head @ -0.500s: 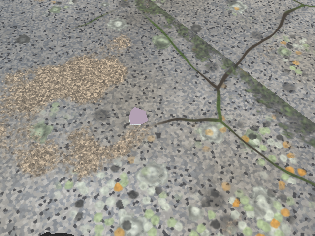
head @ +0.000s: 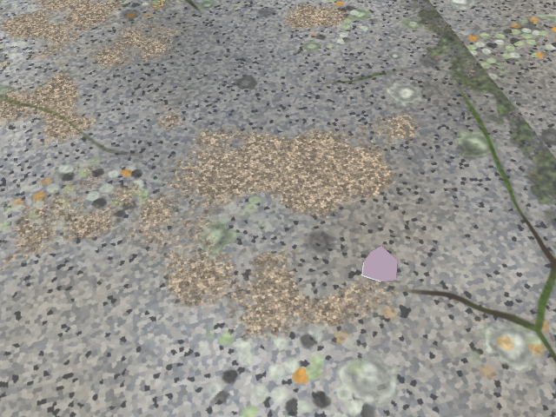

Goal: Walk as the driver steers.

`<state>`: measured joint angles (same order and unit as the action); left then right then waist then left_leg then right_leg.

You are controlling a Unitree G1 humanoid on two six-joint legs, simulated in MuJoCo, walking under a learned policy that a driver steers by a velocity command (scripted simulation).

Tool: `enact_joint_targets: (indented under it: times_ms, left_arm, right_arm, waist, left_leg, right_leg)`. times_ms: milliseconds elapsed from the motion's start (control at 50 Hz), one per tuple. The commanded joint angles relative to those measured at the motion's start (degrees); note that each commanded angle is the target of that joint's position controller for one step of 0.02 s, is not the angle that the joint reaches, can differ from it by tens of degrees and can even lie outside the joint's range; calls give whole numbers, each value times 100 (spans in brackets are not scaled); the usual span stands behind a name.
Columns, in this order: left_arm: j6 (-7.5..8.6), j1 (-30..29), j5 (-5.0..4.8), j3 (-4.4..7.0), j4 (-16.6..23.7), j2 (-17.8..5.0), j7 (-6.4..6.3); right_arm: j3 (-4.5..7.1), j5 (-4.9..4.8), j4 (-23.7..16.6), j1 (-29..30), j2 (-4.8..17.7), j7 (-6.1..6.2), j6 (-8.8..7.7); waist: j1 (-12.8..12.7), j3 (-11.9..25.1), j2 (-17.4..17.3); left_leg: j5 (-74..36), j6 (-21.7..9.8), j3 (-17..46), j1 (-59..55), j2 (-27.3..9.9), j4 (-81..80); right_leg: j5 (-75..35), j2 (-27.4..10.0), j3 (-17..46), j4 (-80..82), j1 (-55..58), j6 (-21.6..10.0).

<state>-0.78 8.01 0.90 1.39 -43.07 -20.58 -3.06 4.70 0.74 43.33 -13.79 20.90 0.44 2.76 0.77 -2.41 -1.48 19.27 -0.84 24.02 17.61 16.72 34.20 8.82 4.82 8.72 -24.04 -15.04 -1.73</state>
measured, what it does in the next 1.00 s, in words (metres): walks ahead: left foot, then right foot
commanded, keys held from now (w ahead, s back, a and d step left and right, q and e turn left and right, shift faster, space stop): shift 0.30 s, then w+shift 0.70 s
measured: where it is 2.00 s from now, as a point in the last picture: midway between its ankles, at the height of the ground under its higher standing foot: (277, 165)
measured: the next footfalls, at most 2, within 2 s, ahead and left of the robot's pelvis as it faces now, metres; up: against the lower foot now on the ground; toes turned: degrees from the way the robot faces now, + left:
left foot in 0.38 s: +0.01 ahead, +0.09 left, +0.00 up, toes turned -4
right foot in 0.74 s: +0.31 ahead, -0.18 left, +0.00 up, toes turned +0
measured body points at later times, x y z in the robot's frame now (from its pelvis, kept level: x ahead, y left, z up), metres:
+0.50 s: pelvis +0.06 -0.02 +0.00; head +0.06 -0.02 +0.45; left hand +0.12 +0.26 -0.12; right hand +0.09 -0.30 -0.13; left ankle -0.03 +0.09 -0.74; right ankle +0.06 -0.12 -0.70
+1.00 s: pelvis +0.36 -0.10 +0.00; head +0.37 -0.10 +0.45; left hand +0.30 +0.16 -0.13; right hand +0.54 -0.34 -0.11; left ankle +0.47 +0.05 -0.66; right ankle +0.27 -0.18 -0.74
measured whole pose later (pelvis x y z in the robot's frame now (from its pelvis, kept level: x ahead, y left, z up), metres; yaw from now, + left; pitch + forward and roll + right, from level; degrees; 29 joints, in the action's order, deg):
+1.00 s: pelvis +0.36 -0.10 +0.00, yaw +3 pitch +1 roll -2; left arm 4.9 28.5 1.0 2.3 -53.2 -14.2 1.2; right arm 1.1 2.4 48.3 -6.8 16.2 -3.7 -2.8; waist -1.8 1.4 -2.0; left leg 4.9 -3.4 -0.9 42.2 -6.5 59.0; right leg 16.1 4.5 -4.3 -14.3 0.3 -3.8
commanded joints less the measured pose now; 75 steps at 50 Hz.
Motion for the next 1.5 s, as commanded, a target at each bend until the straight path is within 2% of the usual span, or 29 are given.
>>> enact_joint_targets:
  times_ms: [20,80,300,360,380,420,440,480,540,680,720,740,760,780,800,820,880,980,1080,1140,1200,1220,1240,1260,1300,1340,1380,1440,1500]
  left_arm:
    - [16,-26,15,228,337,-932,51]
    - [-1,-110,-23,111,324,-549,105]
    - [37,694,48,46,-361,-399,142]
    - [-76,881,58,206,-543,-611,229]
    - [-72,536,47,190,-407,-459,260]
    - [112,-711,-83,81,165,-1,360]
    - [188,-916,11,161,231,-261,344]
    - [311,-484,64,198,132,-278,457]
    - [324,-460,116,225,174,-255,610]
    - [227,-748,74,203,548,-131,667]
    - [273,818,89,389,91,-417,509]
    - [332,2189,148,538,-281,-769,384]
    - [393,2966,263,678,-420,-1613,321]
    - [420,2411,186,530,-331,-1124,351]
    - [407,1593,168,461,-219,-861,371]
    - [442,1296,111,409,-165,-604,405]
    - [552,1059,65,251,-286,-213,401]
    - [726,1642,-23,235,-621,-88,427]
    - [864,2001,-137,216,-895,-162,380]
    - [792,2132,-36,243,-1074,-450,331]
    - [514,1872,199,333,-1124,-724,169]
    - [547,2041,136,212,-911,-205,238]
    - [706,2272,-43,106,-673,303,409]
    - [782,1510,-16,166,-489,-106,364]
    - [895,765,57,77,-212,5,349]
    - [728,672,259,15,-13,201,408]
    - [547,430,335,-10,181,217,450]
    - [518,-712,227,-105,706,181,523]
    - [544,-1067,58,-124,804,133,571]
  right_arm:
    - [186,87,-208,-318,938,62,-86]
    - [81,43,41,-371,626,-56,20]
    - [-241,-147,669,140,146,145,91]
    - [-274,59,887,-224,197,127,-88]
    - [-256,123,925,-462,328,108,-166]
    - [-92,77,1210,-1214,827,102,-310]
    - [-101,113,1254,-1074,614,70,-404]
    - [-99,48,1111,-616,502,15,-546]
    - [-88,11,1110,-594,407,0,-696]
    - [-25,25,1231,-817,615,-69,-794]
    - [-16,41,1252,-706,690,-74,-796]
    - [-41,91,1162,-501,657,-73,-822]
    - [-258,-10,744,-541,-234,-95,-890]
    - [-176,29,735,-226,59,-102,-943]
    - [-128,52,595,9,204,-144,-929]
    - [-139,97,632,2,247,-219,-926]
    - [-227,253,613,-56,-85,-371,-702]
    - [-335,142,-5,1340,-157,-433,-589]
    - [-468,79,-317,2055,-353,-492,-623]
    - [-388,74,-338,1749,-153,-348,-618]
    - [-99,94,444,-1011,472,-124,-614]
    - [86,218,584,-1737,965,-18,-589]
    - [214,159,607,-1549,1261,-62,-553]
    - [199,100,590,-1085,936,-134,-563]
    - [118,68,715,-728,413,-133,-639]
    - [-19,72,851,-578,63,-59,-672]
    - [-17,-20,856,-623,108,-46,-762]
    - [63,-12,693,-548,327,-64,-860]
    - [203,-80,625,-726,607,-151,-920]
  waist:
    - [26,490,690]
    - [35,296,816]
    - [-211,319,1206]
    - [-62,296,971]
    - [189,48,627]
    - [785,-565,-1073]
    - [691,-959,-668]
    - [290,-557,-579]
    - [176,-372,-688]
    - [111,-679,-674]
    - [-715,77,-235]
    - [-1415,855,386]
    - [-1423,1636,2419]
    - [-1140,1253,1600]
    - [-679,535,992]
    - [-496,408,473]
    - [-4,-56,708]
    - [-81,-765,285]
    - [-165,-823,158]
    - [15,-153,525]
    - [1296,1318,834]
    - [1217,1925,119]
    - [611,2465,-1586]
    - [644,1820,-757]
    - [342,649,338]
    - [-184,165,235]
    - [-327,-176,130]
    - [-185,-690,63]
    - [69,-452,-24]
  left_leg:
    - [1042,256,-930,672,-566,2233]
    - [537,309,-1128,631,-553,2898]
    - [274,252,-1991,-516,-1231,-511]
    - [367,-242,-2183,-1625,-1161,-1295]
    - [991,-538,-1597,-2278,-1590,-1461]
    - [2667,-1425,994,-2717,-3310,-2807]
    - [2362,-1538,1204,-2413,-3606,-2931]
    - [1812,-1376,660,-2367,-3243,-2889]
    - [1155,-1196,-169,-1964,-2842,-3039]
    - [-557,-1016,-1057,-833,-2983,-3119]
    - [-3411,-809,-1712,-410,-2681,-1071]
    - [-3479,-681,-2057,598,-2258,961]
    - [80,-412,-2302,2154,-1364,3447]
    - [634,-636,-1374,2710,-1183,4254]
    - [82,-743,-1522,3079,-1675,4471]
    - [-373,-732,-1730,2789,-2031,4127]
    - [-621,-443,-2002,2246,-2404,3517]
    - [-1703,-188,-2469,3102,-2463,2214]
    - [-2969,-479,-3008,1587,-2098,161]
    - [-2091,-675,-3303,990,-1485,-79]
    - [-800,-1016,-3224,-1759,-1160,-259]
    - [1185,-1386,-1574,-3429,-2315,-151]
    - [2520,-2197,2217,-4396,-3574,-1448]
    - [1888,-2100,2452,-4196,-3327,-1913]
    - [422,-1797,922,-2461,-2977,-2026]
    - [38,-1687,204,-1103,-2497,-2211]
    - [187,-1804,23,-415,-2362,-2500]
    - [-191,-1703,-367,706,-2061,-3053]
    - [-1294,-1354,-551,734,-1965,-3128]
  right_leg:
    - [-853,-2324,2228,909,426,-1303]
    - [-1194,-1387,971,695,293,-902]
    - [-1817,-1272,950,504,959,-720]
    - [3104,-1034,1292,845,-95,-683]
    - [3828,-902,1251,569,-1227,-578]
    - [1976,-25,-678,-1667,-3123,-194]
    - [1425,-454,-710,-2383,-3412,-165]
    - [995,-694,-610,-2795,-3209,-55]
    - [660,-788,-863,-2753,-2755,79]
    - [449,-619,-1467,-1141,-718,-171]
    - [689,-188,-1651,-955,1330,-324]
    - [1326,-535,-1197,-900,3022,-451]
    - [4710,-2408,2043,578,3906,-854]
    - [5139,-2601,3879,1576,3004,-887]
    - [4462,-2609,3006,1231,2438,-865]
    - [3685,-2374,2219,1214,1839,-908]
    - [2842,-1826,1094,1747,607,-856]
    - [1091,-1483,-34,2457,589,-1015]
    - [-1487,-1447,-902,3031,881,-876]
    - [-5314,-1587,-1143,1797,2250,-666]
    - [-6248,-1587,-1506,-2131,1966,-490]
    - [-3892,-1184,-1506,-4349,154,-421]
    - [1317,-31,-1005,-6183,-1962,-145]
    - [1094,-330,-396,-6443,-2874,-309]
    - [571,-911,-374,-5514,-2679,-359]
    - [813,-1075,-365,-4845,-2091,-135]
    - [1149,-1214,-455,-4210,-2129,135]
    - [-80,-1224,-764,-2394,-1623,445]
    - [-1572,-891,-940,-1212,-376,447]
